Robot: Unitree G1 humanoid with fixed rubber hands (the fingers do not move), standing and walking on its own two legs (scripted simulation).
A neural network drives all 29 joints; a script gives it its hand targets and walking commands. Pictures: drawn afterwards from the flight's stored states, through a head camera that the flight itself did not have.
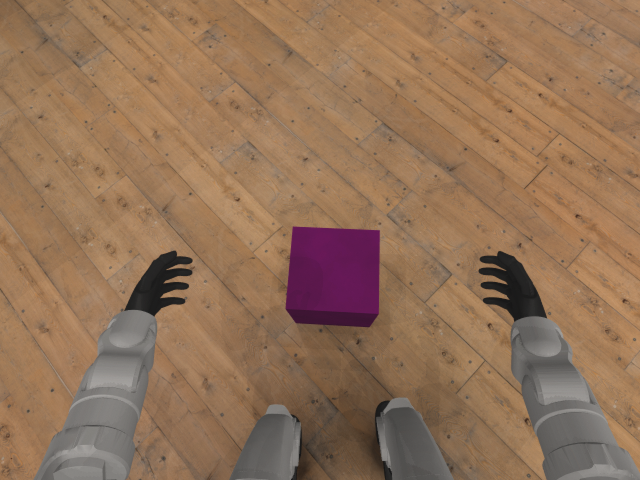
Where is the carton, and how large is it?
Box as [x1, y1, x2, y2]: [286, 227, 379, 326]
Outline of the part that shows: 293,227 286,297 286,309 295,322 369,326 378,313 379,230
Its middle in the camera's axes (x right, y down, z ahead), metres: +0.03 +0.10 +1.02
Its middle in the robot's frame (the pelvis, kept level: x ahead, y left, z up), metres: +0.48 +0.02 -0.59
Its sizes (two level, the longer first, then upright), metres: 0.210 0.200 0.250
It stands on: the floor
